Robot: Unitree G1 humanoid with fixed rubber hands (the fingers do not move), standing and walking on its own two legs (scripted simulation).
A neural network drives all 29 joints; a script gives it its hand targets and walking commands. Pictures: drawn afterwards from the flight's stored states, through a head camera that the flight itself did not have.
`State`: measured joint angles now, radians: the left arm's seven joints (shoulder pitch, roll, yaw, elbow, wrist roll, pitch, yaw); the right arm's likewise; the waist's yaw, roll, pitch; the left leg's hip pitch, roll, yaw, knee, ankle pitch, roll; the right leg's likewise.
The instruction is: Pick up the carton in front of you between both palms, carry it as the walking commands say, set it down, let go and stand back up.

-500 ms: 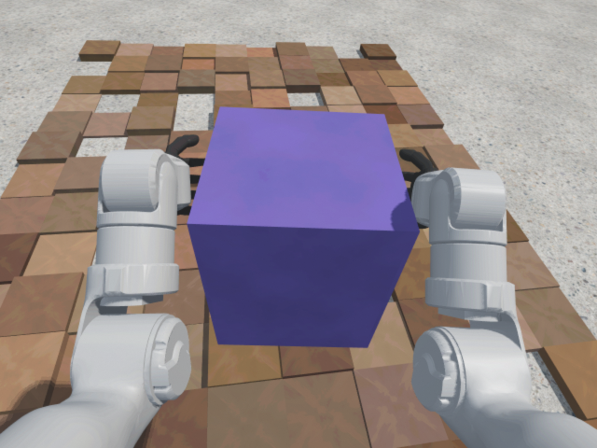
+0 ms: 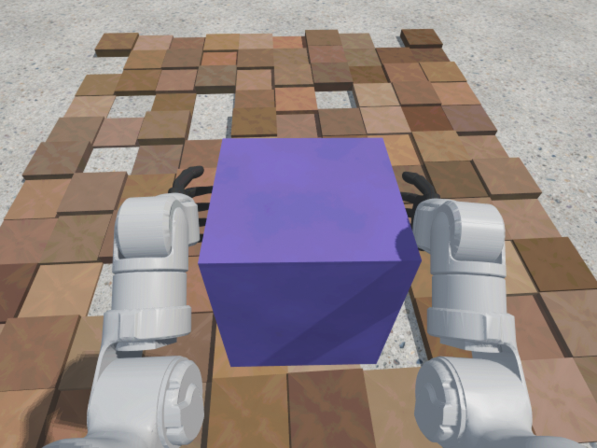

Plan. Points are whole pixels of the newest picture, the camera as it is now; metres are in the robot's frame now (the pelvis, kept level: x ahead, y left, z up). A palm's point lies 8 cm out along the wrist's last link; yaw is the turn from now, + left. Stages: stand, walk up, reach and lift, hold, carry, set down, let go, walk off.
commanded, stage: carry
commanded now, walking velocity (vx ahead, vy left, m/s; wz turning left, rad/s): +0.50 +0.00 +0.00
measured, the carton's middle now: (303, 257) +0.36 +0.00 +0.04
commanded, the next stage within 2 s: none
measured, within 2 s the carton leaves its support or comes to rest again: neither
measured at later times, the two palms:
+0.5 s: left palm (215, 86) +0.66 +0.16 +0.12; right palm (391, 104) +0.62 -0.14 +0.12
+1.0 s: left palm (253, 32) +0.88 +0.12 +0.11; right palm (393, 37) +0.89 -0.18 +0.11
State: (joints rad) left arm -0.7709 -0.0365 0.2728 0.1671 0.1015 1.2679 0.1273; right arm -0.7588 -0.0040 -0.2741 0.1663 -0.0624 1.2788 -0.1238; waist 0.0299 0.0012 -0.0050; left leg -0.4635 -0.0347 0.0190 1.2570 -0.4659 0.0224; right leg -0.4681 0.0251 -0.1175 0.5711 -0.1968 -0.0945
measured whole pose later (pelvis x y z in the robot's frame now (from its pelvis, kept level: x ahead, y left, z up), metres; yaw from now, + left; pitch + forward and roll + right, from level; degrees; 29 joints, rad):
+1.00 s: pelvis +0.54 -0.03 +0.01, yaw -1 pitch +5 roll +2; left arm -0.64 -0.01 0.21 0.25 0.07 1.18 0.12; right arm -0.67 -0.02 -0.18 0.27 -0.04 1.20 -0.13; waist 0.02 0.01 -0.09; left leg -0.51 0.01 0.06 1.09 -0.45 0.01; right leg -0.34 -0.01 -0.13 0.49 -0.24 -0.08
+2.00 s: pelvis +1.11 -0.06 +0.03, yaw -1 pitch +5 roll -1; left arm -0.64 -0.01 0.16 0.16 0.04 1.20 0.13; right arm -0.63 -0.02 -0.19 0.14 -0.06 1.23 -0.11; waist 0.08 0.02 -0.13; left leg -0.62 0.08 0.05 0.67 -0.09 0.01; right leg -0.16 -0.01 -0.18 0.39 -0.31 -0.03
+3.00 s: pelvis +1.76 +0.02 +0.01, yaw -1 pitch +6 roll +2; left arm -0.89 0.07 0.28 0.13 0.00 1.32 0.14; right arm -0.88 0.01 -0.26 0.10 -0.09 1.34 -0.13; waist 0.04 -0.05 -0.08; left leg -0.44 -0.04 0.10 0.56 -0.20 0.31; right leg -0.29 -0.04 -0.01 0.75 -0.41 -0.13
